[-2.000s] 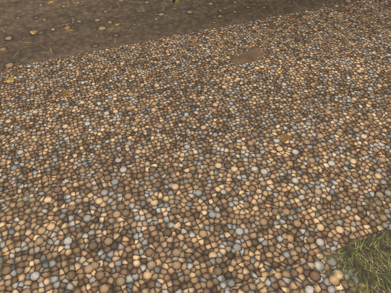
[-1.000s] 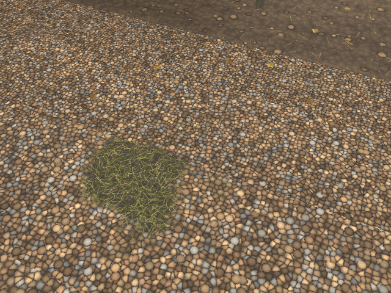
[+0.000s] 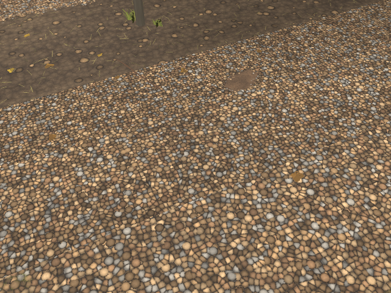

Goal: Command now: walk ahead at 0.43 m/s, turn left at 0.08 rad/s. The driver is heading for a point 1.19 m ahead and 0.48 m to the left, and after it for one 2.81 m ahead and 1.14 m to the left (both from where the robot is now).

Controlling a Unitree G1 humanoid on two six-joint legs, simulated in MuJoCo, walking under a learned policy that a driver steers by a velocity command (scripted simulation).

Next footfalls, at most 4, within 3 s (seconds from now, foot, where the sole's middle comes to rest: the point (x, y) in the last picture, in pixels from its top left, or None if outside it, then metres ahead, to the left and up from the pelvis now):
0.30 right None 0.14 -0.14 -0.76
0.68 left None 0.42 0.15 -0.95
1.02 right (175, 271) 0.66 0.08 -0.95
1.74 right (181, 239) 0.80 0.05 -0.95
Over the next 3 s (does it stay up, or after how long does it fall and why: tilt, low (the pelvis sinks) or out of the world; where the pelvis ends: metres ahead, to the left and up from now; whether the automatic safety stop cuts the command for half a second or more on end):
stays up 1.47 0.40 -0.38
